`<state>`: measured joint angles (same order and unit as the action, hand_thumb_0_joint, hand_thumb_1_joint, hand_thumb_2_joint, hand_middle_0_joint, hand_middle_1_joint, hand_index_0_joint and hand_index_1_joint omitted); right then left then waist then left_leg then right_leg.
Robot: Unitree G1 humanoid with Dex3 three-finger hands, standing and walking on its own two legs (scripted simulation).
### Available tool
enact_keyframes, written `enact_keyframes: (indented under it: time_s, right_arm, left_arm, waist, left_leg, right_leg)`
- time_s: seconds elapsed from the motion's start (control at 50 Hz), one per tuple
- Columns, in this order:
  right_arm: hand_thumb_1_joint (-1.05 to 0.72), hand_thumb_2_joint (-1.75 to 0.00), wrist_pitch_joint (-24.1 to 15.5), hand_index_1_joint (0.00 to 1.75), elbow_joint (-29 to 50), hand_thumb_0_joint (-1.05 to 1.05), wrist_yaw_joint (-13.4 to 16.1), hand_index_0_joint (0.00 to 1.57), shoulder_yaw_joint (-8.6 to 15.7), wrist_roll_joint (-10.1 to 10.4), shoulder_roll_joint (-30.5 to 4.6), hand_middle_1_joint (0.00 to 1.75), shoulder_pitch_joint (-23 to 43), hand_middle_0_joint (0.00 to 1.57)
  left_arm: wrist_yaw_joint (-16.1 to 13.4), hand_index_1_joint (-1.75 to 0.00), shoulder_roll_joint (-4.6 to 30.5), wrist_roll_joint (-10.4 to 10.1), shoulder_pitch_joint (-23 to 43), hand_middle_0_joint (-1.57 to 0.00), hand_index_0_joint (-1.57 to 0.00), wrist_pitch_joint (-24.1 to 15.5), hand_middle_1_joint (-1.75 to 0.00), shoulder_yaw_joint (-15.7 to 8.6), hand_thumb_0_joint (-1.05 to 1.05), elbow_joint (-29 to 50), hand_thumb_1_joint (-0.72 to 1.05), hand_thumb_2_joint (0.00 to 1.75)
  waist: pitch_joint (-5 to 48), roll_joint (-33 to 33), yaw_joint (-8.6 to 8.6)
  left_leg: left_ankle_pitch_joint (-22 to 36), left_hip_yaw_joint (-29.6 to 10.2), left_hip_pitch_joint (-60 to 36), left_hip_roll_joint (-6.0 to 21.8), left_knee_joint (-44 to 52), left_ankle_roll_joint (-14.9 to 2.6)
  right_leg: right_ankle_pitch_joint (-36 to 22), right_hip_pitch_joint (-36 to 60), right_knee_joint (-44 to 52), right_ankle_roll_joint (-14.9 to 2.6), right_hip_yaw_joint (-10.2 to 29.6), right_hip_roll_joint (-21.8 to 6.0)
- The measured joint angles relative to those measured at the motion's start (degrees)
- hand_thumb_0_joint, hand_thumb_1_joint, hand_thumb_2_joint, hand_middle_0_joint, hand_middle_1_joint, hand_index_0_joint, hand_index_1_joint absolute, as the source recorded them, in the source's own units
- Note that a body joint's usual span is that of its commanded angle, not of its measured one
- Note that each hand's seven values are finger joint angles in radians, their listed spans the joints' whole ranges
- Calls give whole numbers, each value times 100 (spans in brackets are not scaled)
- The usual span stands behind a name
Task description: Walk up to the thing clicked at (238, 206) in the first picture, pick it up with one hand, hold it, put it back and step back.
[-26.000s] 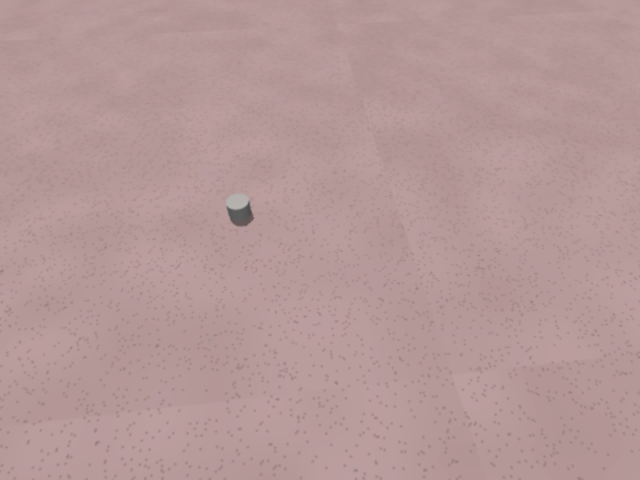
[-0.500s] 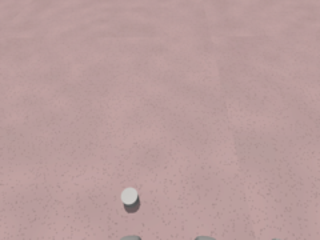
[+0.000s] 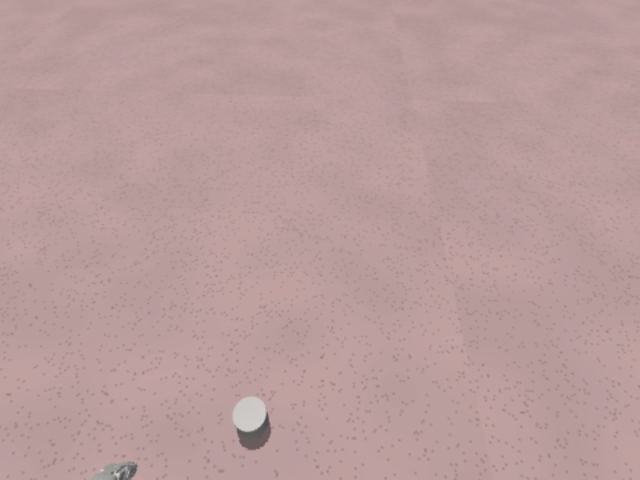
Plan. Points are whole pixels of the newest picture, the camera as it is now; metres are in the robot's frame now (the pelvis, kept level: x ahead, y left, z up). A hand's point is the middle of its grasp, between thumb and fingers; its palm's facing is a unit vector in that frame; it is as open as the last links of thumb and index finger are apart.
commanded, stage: walk up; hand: left
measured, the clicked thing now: (251, 417) +0.41 +0.22 -0.74
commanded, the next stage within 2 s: stand in 0.68 s
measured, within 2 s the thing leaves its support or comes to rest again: neither
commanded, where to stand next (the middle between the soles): +0.02 -0.01 m, yaw -2 degrees
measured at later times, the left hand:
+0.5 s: hand out of the picture +0.07 +0.26 -0.16, palm faces +0.02 -0.94 -0.34, open 7.4 cm
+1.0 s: hand out of the picture +0.10 +0.25 -0.15, palm faces -0.01 -0.94 -0.34, open 7.4 cm
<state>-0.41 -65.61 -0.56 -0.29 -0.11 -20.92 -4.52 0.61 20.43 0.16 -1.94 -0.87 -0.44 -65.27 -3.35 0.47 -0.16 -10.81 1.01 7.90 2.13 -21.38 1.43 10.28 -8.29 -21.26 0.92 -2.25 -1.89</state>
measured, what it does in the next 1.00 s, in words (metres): stands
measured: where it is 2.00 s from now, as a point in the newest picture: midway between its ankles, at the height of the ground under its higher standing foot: outside the picture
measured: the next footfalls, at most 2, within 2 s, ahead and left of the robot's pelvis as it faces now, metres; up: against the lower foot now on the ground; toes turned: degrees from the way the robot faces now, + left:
none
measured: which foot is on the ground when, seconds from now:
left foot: down 0.00-1.00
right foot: down 0.00-1.00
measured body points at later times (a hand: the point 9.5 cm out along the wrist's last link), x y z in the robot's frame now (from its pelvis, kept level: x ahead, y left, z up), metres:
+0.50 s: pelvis +0.01 +0.00 +0.00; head +0.02 +0.00 +0.45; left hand +0.07 +0.31 -0.13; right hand +0.09 -0.30 -0.13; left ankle +0.01 +0.13 -0.75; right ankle +0.02 -0.13 -0.75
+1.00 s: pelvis +0.02 +0.00 +0.00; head +0.03 +0.00 +0.45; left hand +0.10 +0.30 -0.13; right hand +0.10 -0.30 -0.13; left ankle +0.01 +0.13 -0.75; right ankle +0.02 -0.13 -0.75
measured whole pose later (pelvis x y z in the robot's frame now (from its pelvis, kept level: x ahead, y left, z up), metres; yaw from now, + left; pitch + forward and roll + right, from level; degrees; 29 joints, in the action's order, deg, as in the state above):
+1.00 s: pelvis +0.02 +0.00 +0.00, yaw +1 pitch -2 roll +0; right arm -0.3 -65.2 -0.3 0.1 -0.7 -20.0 -4.6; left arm 0.4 20.2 0.8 -4.6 -1.0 -0.5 -65.0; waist -2.8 0.0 -0.2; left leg -10.1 0.5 5.6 2.1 -17.7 1.7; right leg 9.8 -5.8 -17.7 0.9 -2.9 -1.8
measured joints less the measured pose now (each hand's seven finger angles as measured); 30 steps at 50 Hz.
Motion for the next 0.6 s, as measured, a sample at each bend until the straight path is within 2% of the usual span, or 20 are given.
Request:
enact_keyframes:
  time_s: [0.34, 0.6]
  right_arm:
    - [-90, -89, 37, 30, -114, 0, -12, 20, 14, -15, 91, 30, 20, 20]
    - [-90, -89, 61, 30, -82, 0, -1, 20, 33, -18, 123, 30, -30, 20]
  left_arm:
    - [15, -30, -34, 56, -321, -20, -20, 21, -30, -67, 1, -307, 91, 90]
    - [-9, -30, -72, 64, -301, -20, -20, 6, -30, -90, 1, -200, 91, 90]
  waist:
    - [35, -71, 105]
    - [36, -86, 70]
  left_leg:
    - [112, -36, -89, -8, 248, -2]
    - [66, -62, -86, -14, 245, -4]
  right_leg:
    - [-128, 135, 306, 12, -46, 0]
    - [-95, 164, 347, 22, -73, -6]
